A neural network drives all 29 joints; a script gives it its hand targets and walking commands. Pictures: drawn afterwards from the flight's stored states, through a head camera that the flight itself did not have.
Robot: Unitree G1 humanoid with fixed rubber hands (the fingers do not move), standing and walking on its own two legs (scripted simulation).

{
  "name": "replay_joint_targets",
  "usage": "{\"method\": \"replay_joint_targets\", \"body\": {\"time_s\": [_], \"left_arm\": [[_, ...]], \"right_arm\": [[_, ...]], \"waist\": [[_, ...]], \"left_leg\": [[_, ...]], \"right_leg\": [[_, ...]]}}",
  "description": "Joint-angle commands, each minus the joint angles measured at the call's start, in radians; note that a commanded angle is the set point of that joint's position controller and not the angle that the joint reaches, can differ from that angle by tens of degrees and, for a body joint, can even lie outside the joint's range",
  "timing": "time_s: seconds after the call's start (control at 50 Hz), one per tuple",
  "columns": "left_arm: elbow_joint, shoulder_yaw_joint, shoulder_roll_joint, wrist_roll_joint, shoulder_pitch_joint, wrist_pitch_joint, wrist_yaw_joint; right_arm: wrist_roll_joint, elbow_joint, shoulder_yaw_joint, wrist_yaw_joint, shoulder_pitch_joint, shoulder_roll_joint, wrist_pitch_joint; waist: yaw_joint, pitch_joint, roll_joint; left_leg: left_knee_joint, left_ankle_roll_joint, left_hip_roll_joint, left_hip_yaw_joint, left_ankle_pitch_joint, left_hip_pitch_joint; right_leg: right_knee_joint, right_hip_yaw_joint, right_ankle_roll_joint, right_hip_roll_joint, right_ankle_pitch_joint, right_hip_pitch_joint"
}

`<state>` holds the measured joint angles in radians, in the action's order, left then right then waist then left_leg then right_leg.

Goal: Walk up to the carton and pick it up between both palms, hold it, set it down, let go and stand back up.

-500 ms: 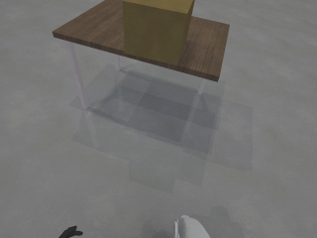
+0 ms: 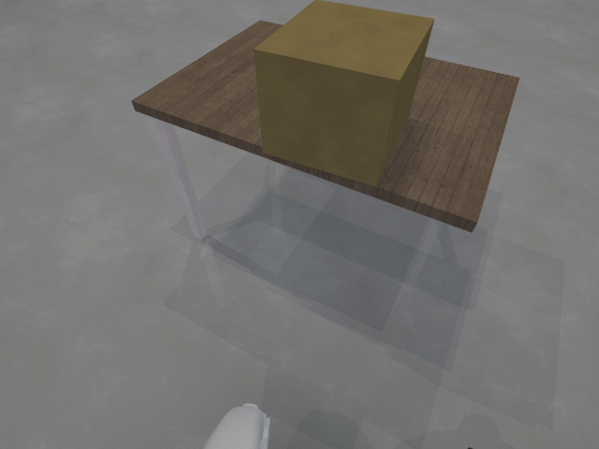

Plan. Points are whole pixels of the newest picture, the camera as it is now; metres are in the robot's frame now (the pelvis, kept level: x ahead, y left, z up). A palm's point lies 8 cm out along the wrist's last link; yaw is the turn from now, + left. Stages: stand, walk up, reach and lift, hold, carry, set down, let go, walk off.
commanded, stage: walk up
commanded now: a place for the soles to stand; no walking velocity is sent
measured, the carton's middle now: (344, 89) +0.88 -0.04 +0.02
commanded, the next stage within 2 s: none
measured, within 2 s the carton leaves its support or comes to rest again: neither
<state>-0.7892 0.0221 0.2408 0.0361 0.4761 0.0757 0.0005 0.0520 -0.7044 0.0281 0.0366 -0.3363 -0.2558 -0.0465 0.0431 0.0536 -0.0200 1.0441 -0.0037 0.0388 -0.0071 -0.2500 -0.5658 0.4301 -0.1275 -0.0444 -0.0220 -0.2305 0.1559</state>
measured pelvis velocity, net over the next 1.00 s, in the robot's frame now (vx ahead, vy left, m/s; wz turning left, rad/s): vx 0.40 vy -0.04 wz -0.04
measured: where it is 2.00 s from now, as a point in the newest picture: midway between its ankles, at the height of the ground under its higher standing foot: (296, 366)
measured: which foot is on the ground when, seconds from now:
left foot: up 0.00-0.20, down 0.22-0.80, up 0.82-1.00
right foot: down 0.00-0.24, up 0.26-0.78, down 0.80-1.00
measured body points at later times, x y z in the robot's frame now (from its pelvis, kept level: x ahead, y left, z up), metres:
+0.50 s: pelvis +0.22 +0.05 +0.00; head +0.24 +0.09 +0.45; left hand +0.29 +0.30 -0.14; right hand +0.23 -0.21 -0.10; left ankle +0.23 +0.12 -0.74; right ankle +0.27 -0.13 -0.65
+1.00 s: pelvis +0.40 -0.04 +0.00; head +0.42 -0.05 +0.45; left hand +0.45 +0.22 -0.13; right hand +0.45 -0.30 -0.13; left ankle +0.41 +0.11 -0.66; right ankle +0.43 -0.11 -0.74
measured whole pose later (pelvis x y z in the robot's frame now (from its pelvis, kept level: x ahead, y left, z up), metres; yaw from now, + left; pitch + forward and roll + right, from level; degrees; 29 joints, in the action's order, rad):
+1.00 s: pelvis +0.40 -0.04 +0.00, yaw -2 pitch -3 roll +1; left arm -0.83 0.04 0.22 0.02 0.35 0.03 -0.01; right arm 0.05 -0.72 0.02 0.00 -0.40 -0.24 -0.04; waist 0.03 0.09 0.00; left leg 1.11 0.01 0.04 0.00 -0.38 -0.46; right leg 0.47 -0.10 -0.08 0.02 -0.21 0.21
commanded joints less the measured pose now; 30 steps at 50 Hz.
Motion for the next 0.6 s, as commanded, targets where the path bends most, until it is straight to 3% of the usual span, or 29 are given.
{"method": "replay_joint_targets", "body": {"time_s": [0.0,0.06,0.1,0.12,0.14,0.16,0.18,0.2,0.22,0.24,0.26,0.28,0.3,0.34,0.38,0.4,0.42,0.46,0.5,0.52,0.56,0.58], "left_arm": [[0.013,0.018,0.109,0.004,0.030,0.021,0.006],[-0.003,0.029,0.146,0.012,0.084,0.018,0.008],[-0.020,0.028,0.147,0.014,0.108,0.011,0.011],[-0.022,0.023,0.168,0.018,0.096,0.005,0.007],[-0.020,0.023,0.177,0.020,0.084,-0.005,0.006],[-0.028,0.015,0.164,0.023,0.089,-0.012,0.009],[-0.029,0.000,0.139,0.025,0.123,-0.019,0.007],[-0.014,-0.017,0.092,0.018,0.139,-0.022,0.011],[0.021,-0.025,0.069,0.011,0.173,-0.032,0.013],[0.045,-0.009,0.131,0.016,0.111,-0.051,0.007],[0.062,0.001,0.149,0.018,0.025,-0.056,0.011],[0.069,-0.007,0.135,0.013,0.019,-0.054,0.015],[0.062,-0.006,0.117,0.007,0.028,-0.050,0.016],[0.029,-0.003,0.087,0.015,0.044,-0.049,0.023],[0.017,0.000,0.054,0.027,0.035,-0.051,0.029],[0.015,-0.001,0.048,0.024,0.035,-0.056,0.033],[0.002,-0.002,0.044,0.020,0.024,-0.061,0.035],[0.020,-0.008,0.044,0.030,-0.066,-0.069,0.041],[0.042,-0.020,0.036,0.030,-0.153,-0.066,0.046],[0.044,-0.016,0.039,0.031,-0.196,-0.066,0.049],[0.058,-0.025,0.028,0.030,-0.259,-0.060,0.049],[0.064,-0.021,0.025,0.034,-0.290,-0.058,0.048]], "right_arm": [[0.007,0.054,-0.005,0.013,0.020,-0.014,0.001],[0.008,0.073,-0.008,0.009,0.099,-0.012,-0.003],[0.009,0.069,-0.001,0.005,0.125,-0.011,-0.014],[0.009,0.072,0.005,0.002,0.105,-0.016,-0.019],[0.010,0.072,0.010,-0.005,0.081,-0.016,-0.024],[0.018,0.048,0.014,-0.013,-0.002,-0.027,-0.030],[0.028,0.030,0.029,-0.024,-0.098,-0.054,-0.036],[0.027,0.022,0.050,-0.034,-0.225,-0.104,-0.038],[0.004,0.037,0.062,-0.048,-0.283,-0.178,-0.031],[-0.045,0.038,0.071,-0.065,-0.272,-0.203,-0.020],[-0.064,0.046,0.064,-0.073,-0.220,-0.172,-0.013],[-0.051,0.046,0.054,-0.073,-0.193,-0.150,-0.017],[-0.049,0.054,0.044,-0.069,-0.133,-0.123,-0.025],[-0.036,0.035,0.032,-0.055,-0.114,-0.066,-0.046],[-0.029,0.009,0.028,-0.050,-0.151,-0.040,-0.061],[-0.027,0.011,0.026,-0.052,-0.143,-0.043,-0.065],[-0.026,0.004,0.029,-0.054,-0.150,-0.031,-0.064],[-0.021,-0.013,0.032,-0.054,-0.215,-0.046,-0.064],[-0.024,-0.031,0.027,-0.047,-0.226,-0.046,-0.067],[-0.020,-0.032,0.023,-0.045,-0.254,-0.040,-0.068],[-0.012,-0.058,0.020,-0.044,-0.289,-0.059,-0.066],[-0.006,-0.061,0.024,-0.045,-0.303,-0.068,-0.063]], "waist": [[-0.022,0.083,0.133],[0.011,0.088,0.111],[0.013,0.126,0.104],[0.003,0.114,0.082],[-0.016,0.116,0.086],[-0.051,0.082,0.051],[-0.084,0.010,-0.018],[-0.139,-0.096,-0.124],[-0.134,-0.116,-0.204],[-0.153,-0.078,-0.107],[-0.147,-0.036,-0.073],[-0.128,0.002,-0.065],[-0.084,0.034,-0.067],[-0.044,0.049,-0.063],[-0.030,0.010,-0.067],[-0.017,-0.015,-0.087],[-0.010,-0.007,-0.052],[-0.040,0.015,-0.085],[-0.052,0.060,-0.119],[-0.077,0.072,-0.126],[-0.097,0.054,-0.143],[-0.114,0.059,-0.117]], "left_leg": [[-0.213,-0.009,0.020,0.031,0.165,-0.026],[-0.330,0.001,0.019,0.043,0.201,0.029],[-0.364,0.016,-0.003,0.067,0.165,0.084],[-0.386,0.025,-0.001,0.067,0.138,0.154],[-0.441,0.035,-0.025,0.092,0.107,0.188],[-0.464,0.040,-0.050,0.094,0.086,0.288],[-0.472,0.053,-0.048,0.069,0.049,0.448],[-0.498,0.104,0.126,-0.187,-0.040,0.593],[-0.652,0.184,0.349,-0.619,-0.143,0.667],[-0.772,0.249,0.408,-0.760,-0.281,0.588],[-0.797,0.234,0.363,-0.656,-0.260,0.538],[-0.790,0.198,0.336,-0.517,-0.146,0.498],[-0.789,0.165,0.290,-0.395,-0.016,0.436],[-0.784,0.120,0.224,-0.241,0.193,0.350],[-0.766,0.131,0.213,-0.185,0.320,0.352],[-0.763,0.135,0.190,-0.148,0.314,0.381],[-0.773,0.118,0.168,-0.101,0.281,0.371],[-0.781,0.102,0.170,-0.086,0.311,0.413],[-0.786,0.118,0.162,-0.048,0.290,0.389],[-0.785,0.110,0.159,-0.036,0.318,0.434],[-0.764,0.131,0.167,-0.033,0.297,0.486],[-0.749,0.142,0.184,-0.046,0.303,0.524]], "right_leg": [[-0.239,0.152,-0.117,-0.186,-0.173,0.063],[-0.234,0.157,-0.126,-0.252,-0.150,0.047],[-0.205,0.132,-0.131,-0.247,-0.095,0.068],[-0.173,0.137,-0.134,-0.263,-0.053,0.059],[-0.093,0.114,-0.119,-0.234,-0.009,0.047],[0.027,0.096,-0.114,-0.212,0.095,0.062],[0.216,0.063,-0.092,-0.177,0.150,0.110],[0.498,0.002,-0.035,-0.098,-0.016,0.230],[0.735,0.043,0.013,0.018,-0.366,0.412],[0.833,0.133,0.023,-0.012,-0.356,0.479],[0.884,0.174,0.028,-0.037,-0.265,0.493],[0.865,0.178,0.036,-0.044,-0.213,0.502],[0.821,0.184,0.037,-0.064,-0.157,0.473],[0.741,0.173,0.052,-0.062,-0.101,0.380],[0.723,0.155,0.058,-0.052,-0.041,0.368],[0.691,0.152,0.062,-0.053,0.003,0.377],[0.679,0.147,0.073,-0.048,0.040,0.384],[0.606,0.119,0.074,-0.049,0.094,0.450],[0.491,0.107,0.076,-0.073,0.141,0.458],[0.450,0.090,0.071,-0.065,0.144,0.489],[0.350,0.079,0.070,-0.060,0.165,0.476],[0.317,0.066,0.066,-0.061,0.145,0.467]]}}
